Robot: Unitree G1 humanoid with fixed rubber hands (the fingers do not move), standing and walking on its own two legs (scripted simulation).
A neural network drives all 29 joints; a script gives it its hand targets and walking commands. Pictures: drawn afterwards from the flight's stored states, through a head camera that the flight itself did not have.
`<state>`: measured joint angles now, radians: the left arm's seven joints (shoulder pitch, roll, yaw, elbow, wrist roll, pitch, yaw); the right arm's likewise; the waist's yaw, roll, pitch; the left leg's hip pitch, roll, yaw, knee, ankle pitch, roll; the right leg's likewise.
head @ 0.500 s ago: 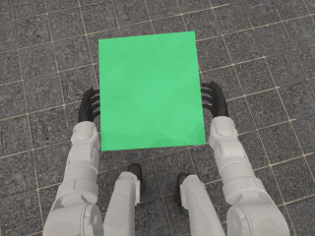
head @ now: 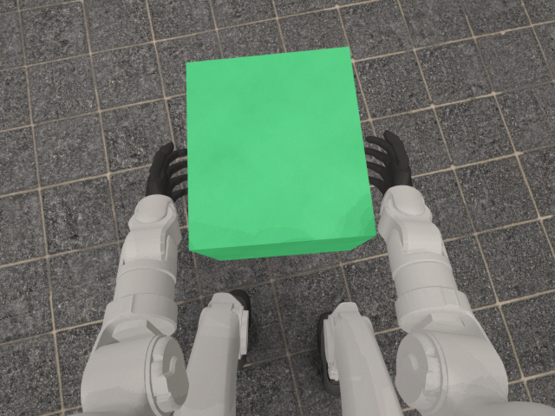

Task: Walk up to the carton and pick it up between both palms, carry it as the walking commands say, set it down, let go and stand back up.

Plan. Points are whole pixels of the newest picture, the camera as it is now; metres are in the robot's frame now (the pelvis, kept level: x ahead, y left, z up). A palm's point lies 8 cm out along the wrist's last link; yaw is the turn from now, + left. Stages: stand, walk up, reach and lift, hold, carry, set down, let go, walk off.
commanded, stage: set down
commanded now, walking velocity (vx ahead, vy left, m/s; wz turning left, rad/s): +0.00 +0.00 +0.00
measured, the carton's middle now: (277, 166) +0.48 +0.02 -0.21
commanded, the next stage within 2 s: none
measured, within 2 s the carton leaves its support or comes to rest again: rests again in 1.82 s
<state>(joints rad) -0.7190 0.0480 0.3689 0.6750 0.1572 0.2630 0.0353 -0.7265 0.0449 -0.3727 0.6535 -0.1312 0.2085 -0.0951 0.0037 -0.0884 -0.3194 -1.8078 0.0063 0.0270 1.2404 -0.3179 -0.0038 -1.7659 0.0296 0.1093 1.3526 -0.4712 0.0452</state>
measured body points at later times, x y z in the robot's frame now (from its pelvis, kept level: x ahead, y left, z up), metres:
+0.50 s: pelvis -0.04 +0.02 -0.08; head +0.26 +0.04 +0.25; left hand +0.45 +0.22 -0.21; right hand +0.46 -0.13 -0.19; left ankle +0.10 +0.13 -0.57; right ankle +0.04 -0.13 -0.57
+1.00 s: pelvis -0.08 +0.01 -0.14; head +0.31 +0.03 +0.06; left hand +0.48 +0.22 -0.33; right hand +0.46 -0.13 -0.34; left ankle +0.10 +0.12 -0.57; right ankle +0.04 -0.14 -0.57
